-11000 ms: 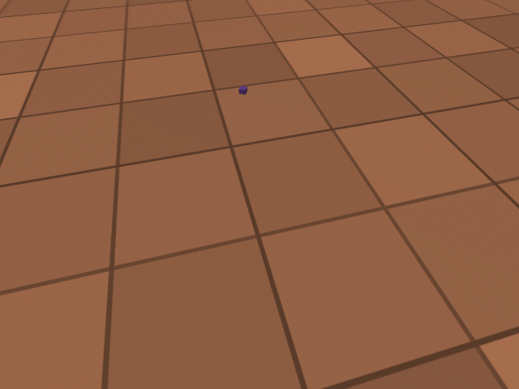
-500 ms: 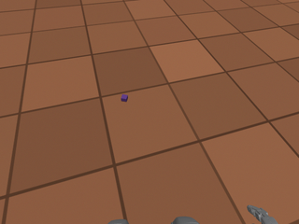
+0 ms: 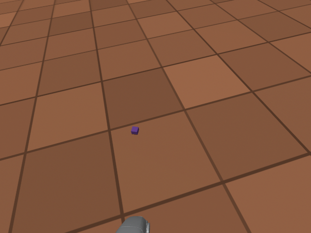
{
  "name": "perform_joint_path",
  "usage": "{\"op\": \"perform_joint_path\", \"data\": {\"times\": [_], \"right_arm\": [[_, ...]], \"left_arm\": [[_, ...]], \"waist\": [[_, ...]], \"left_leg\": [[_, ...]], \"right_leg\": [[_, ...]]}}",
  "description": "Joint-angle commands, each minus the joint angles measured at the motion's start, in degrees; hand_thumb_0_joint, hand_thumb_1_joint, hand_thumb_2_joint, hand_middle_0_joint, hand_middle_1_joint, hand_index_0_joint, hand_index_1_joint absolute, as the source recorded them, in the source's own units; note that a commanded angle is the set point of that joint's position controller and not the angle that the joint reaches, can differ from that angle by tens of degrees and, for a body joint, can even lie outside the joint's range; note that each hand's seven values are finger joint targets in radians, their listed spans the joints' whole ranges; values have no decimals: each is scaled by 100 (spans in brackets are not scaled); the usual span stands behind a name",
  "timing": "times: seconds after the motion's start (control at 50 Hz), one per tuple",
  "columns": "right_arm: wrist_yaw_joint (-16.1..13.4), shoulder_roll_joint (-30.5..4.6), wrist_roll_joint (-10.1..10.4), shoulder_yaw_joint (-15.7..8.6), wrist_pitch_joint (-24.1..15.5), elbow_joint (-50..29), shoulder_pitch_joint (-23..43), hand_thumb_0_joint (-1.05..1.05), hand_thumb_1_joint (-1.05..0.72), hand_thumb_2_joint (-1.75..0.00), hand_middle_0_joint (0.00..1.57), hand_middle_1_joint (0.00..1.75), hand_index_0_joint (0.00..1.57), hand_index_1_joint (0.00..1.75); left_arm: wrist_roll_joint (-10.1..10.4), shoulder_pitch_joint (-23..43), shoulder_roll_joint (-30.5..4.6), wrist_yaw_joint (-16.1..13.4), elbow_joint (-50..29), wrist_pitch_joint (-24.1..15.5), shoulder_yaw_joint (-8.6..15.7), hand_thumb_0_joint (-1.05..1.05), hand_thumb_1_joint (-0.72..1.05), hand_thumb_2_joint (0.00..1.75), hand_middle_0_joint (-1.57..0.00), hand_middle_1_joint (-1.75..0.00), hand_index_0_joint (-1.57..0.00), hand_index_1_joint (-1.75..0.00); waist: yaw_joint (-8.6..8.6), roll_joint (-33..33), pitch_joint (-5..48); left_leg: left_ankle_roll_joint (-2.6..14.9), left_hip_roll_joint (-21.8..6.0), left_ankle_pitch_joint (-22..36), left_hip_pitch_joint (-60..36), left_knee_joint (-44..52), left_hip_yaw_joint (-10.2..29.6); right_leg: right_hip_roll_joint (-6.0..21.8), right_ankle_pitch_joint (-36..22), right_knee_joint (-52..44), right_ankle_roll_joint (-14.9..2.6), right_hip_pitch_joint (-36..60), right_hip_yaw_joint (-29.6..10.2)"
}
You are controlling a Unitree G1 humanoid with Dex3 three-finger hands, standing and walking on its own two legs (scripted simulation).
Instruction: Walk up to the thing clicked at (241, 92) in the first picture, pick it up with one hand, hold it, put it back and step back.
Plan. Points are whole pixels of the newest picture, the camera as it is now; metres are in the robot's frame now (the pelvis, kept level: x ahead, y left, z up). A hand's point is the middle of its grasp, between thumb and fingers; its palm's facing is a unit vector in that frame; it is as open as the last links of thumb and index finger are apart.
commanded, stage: walk up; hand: left
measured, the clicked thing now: (135, 130) +0.92 +0.29 -0.75
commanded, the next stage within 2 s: none
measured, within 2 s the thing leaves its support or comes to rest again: neither
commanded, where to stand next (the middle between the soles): +0.53 +0.05 m, yaw -2 degrees
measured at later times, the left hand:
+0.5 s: hand (69, 190) +0.25 +0.33 -0.15, palm faces -0.07 -0.94 -0.34, open 7.4 cm
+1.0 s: hand (88, 145) +0.41 +0.30 -0.12, palm faces -0.05 -0.92 -0.40, open 7.4 cm
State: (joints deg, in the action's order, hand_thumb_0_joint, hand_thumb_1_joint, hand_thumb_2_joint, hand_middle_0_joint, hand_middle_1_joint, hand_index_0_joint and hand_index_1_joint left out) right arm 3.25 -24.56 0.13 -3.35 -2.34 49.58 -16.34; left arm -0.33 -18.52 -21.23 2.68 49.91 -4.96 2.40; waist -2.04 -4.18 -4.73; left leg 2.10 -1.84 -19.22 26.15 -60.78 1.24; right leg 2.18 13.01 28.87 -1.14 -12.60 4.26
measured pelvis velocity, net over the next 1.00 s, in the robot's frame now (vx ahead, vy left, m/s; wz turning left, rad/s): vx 0.34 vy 0.04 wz -0.03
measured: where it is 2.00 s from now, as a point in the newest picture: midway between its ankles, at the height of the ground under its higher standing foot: (161, 186)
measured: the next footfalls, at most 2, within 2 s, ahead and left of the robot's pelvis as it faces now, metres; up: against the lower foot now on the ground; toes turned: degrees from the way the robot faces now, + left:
left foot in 0.20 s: +0.24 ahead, +0.16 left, +0.00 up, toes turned +5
right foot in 0.70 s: +0.40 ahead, -0.09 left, +0.00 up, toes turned -6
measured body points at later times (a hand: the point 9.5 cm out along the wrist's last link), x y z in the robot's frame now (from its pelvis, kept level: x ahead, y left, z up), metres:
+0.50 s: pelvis +0.19 +0.06 +0.00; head +0.20 +0.08 +0.45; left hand +0.25 +0.38 -0.12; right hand +0.24 -0.26 -0.09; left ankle +0.20 +0.15 -0.74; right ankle +0.27 -0.11 -0.68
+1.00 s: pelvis +0.34 +0.04 +0.00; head +0.35 +0.02 +0.45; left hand +0.41 +0.35 -0.09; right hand +0.41 -0.28 -0.12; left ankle +0.45 +0.19 -0.70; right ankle +0.36 -0.09 -0.74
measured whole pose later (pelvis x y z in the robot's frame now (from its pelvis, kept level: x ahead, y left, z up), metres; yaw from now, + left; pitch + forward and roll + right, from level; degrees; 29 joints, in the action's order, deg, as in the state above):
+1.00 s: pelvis +0.34 +0.04 +0.00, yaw -2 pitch -4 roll -1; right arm 3.6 -24.4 -0.7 -3.3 -1.9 49.2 -16.9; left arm -0.8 -18.1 -21.9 2.4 48.2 -4.4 1.9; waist -0.9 -3.5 -4.4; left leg 0.2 -4.9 -16.7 27.3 -46.6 0.8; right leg 1.4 13.7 27.5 -1.4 -10.5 3.8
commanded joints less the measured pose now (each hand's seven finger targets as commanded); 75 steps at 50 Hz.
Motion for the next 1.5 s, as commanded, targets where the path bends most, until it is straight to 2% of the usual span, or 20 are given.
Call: {"op": "perform_joint_path", "data": {"times": [0.0, 0.1, 0.18, 0.2, 0.22, 0.24, 0.36, 0.46, 0.64, 0.66, 0.7, 0.74, 0.82, 1.0, 1.08, 1.1, 1.14, 1.16, 1.26, 1.48], "right_arm": [[87, -929, -78, -347, -47, -390, -39, 0, -90, -90, 20, 30, 20, 30], [146, -869, -141, -383, -153, -568, 525, 0, -90, -90, 20, 30, 20, 30], [57, -1169, -166, -552, -245, -141, -708, 0, -90, -90, 20, 30, 20, 30], [-20, -1515, -219, -672, -283, -26, -1206, 0, -90, -90, 20, 30, 20, 30], [-72, -1845, -233, -707, -325, -243, -1091, 0, -90, -90, 20, 30, 20, 30], [-69, -1924, -51, -714, -315, -404, -757, 0, -90, -90, 20, 30, 20, 30], [-128, -1284, -9, -410, -383, -454, -144, 0, -90, -90, 20, 30, 20, 30], [-126, -1356, -63, -431, -384, -570, -271, 0, -90, -90, 20, 30, 20, 30], [-110, -1293, -40, -401, -235, -722, -195, 0, -90, -90, 20, 30, 20, 30], [-114, -1031, -23, -293, -230, -743, -317, 0, -90, -90, 20, 30, 20, 30], [-114, -510, -20, -81, -225, -801, -781, 0, -90, -90, 20, 30, 20, 30], [-225, -1216, -61, -258, -135, -588, -510, 0, -90, -90, 20, 30, 20, 30], [-122, -993, 8, -238, -63, -335, -607, 0, -90, -90, 20, 30, 20, 30], [61, -896, -127, -354, -114, -409, 59, 0, -90, -90, 20, 30, 20, 30], [-57, -946, -157, -413, -236, -97, -606, 0, -90, -90, 20, 30, 20, 30], [-124, -1107, -161, -462, -272, 28, -935, 0, -90, -90, 20, 30, 20, 30], [-225, -1785, -196, -550, -317, -211, -840, 0, -90, -90, 20, 30, 20, 30], [-201, -1877, -56, -580, -272, -263, -564, 0, -90, -90, 20, 30, 20, 30], [-314, -1276, -36, -341, -321, -324, -221, 0, -90, -90, 20, 30, 20, 30], [-381, -1181, -32, -208, -70, -334, 344, 0, -90, -90, 20, 30, 20, 30]], "left_arm": [[4, 2, -1728, -128, -514, -207, 521, 0, 90, 90, -20, -30, -20, -30], [-14, -121, -1889, -90, -543, -186, 530, 0, 90, 90, -20, -30, -20, -30], [-64, 23, -1609, -94, -595, -115, 407, 0, 90, 90, -20, -30, -20, -30], [-26, -282, -1240, -92, -577, -88, 273, 0, 90, 90, -20, -30, -20, -30], [40, -647, -873, -87, -579, -47, 184, 0, 90, 90, -20, -30, -20, -30], [3, -638, -1564, -184, -394, 25, 342, 0, 90, 90, -20, -30, -20, -30], [78, -668, -1413, -65, -49, 83, 337, 0, 90, 90, -20, -30, -20, -30], [-7, 26, -1314, 61, -306, 113, 333, 0, 90, 90, -20, -30, -20, -30], [-39, 4, -1248, 33, -185, -38, 402, 0, 90, 90, -20, -30, -20, -30], [-46, -470, -1439, -39, -53, -100, 482, 0, 90, 90, -20, -30, -20, -30], [-60, -867, -2129, -167, -150, -175, 662, 0, 90, 90, -20, -30, -20, -30], [65, -553, -2102, -171, -239, -105, 614, 0, 90, 90, -20, -30, -20, -30], [112, -122, -1652, -207, -358, -114, 446, 0, 90, 90, -20, -30, -20, -30], [-42, -13, -1780, -84, -622, -69, 492, 0, 90, 90, -20, -30, -20, -30], [-39, 385, -1641, -102, -696, 29, 388, 0, 90, 90, -20, -30, -20, -30], [-57, 186, -1353, -115, -687, 61, 284, 0, 90, 90, -20, -30, -20, -30], [51, -429, -890, -172, -575, 160, 126, 0, 90, 90, -20, -30, -20, -30], [0, -472, -1532, -268, -353, 229, 305, 0, 90, 90, -20, -30, -20, -30], [74, -521, -1340, -229, -60, 309, 261, 0, 90, 90, -20, -30, -20, -30], [24, 81, -1068, -297, 296, 390, 202, 0, 90, 90, -20, -30, -20, -30]], "waist": [[66, 1174, 26], [-61, 1130, 103], [697, 204, 779], [881, -992, 1026], [654, -1684, 921], [614, -811, 818], [177, -465, 7], [364, -442, -128], [76, 175, 331], [-148, 735, 772], [-177, 2176, 1112], [-218, 1367, 621], [133, 1273, 182], [-23, 1398, -168], [489, 847, 258], [630, 170, 524], [426, -1354, 369], [378, -817, 223], [137, -584, 249], [178, -403, 542]], "left_leg": [[-216, -326, 378, 416, 1209, 2], [-171, -346, 839, -340, 2470, -255], [71, -73, 770, -2545, 2897, -410], [308, -597, -526, -3175, 3559, 478], [744, -1934, -1559, -3496, 4432, 3162], [1238, -2366, -2107, -3021, 4800, 3764], [821, -1310, 989, -1447, 4635, 780], [1114, -1331, 571, -1661, 4858, 434], [743, -1179, 1300, -1402, 3460, 57], [561, -832, 1722, -1312, 2353, -255], [52, 271, -1024, 695, 140, -466], [33, -40, -1136, 1013, -344, 27], [-16, -187, -209, 468, 156, 205], [-292, -298, 723, -326, 2253, -325], [-145, -51, 902, -1837, 2863, -484], [-51, -66, 466, -2532, 3091, -310], [691, -2067, -808, -2466, 4829, 3131], [1186, -2344, -1090, -1927, 4749, 3303], [609, -1295, 2199, -1620, 4235, 847], [876, -1372, 2782, -1030, 3307, 289]], "right_leg": [[1183, 271, -1617, -1167, 141, -1041], [1360, 180, -1262, -1070, -47, -940], [942, -327, 641, -715, -876, -471], [375, -85, 2317, -495, -1525, 38], [-463, 1627, 3492, -170, -2774, -175], [-208, 1815, 3903, -241, -2700, -589], [273, 417, 3144, -56, -1761, -807], [397, 93, 1870, 130, -1938, -527], [-35, -418, -91, -101, 34, -31], [-50, -334, -371, -191, 866, -200], [1955, 190, -1096, -839, 2238, -3480], [2242, 65, -1185, -1568, 1586, -3736], [1250, -1116, -1171, -942, 550, -1679], [1111, 1245, -1480, -1086, -597, -1051], [1032, 909, -265, -822, -1141, -825], [812, 644, 664, -657, -1439, -623], [-479, 1632, 2879, -123, -2543, -213], [-75, 1906, 3353, -183, -2210, -651], [101, 826, 3054, -88, -1625, -879], [-24, 327, 957, 36, -245, -278]]}}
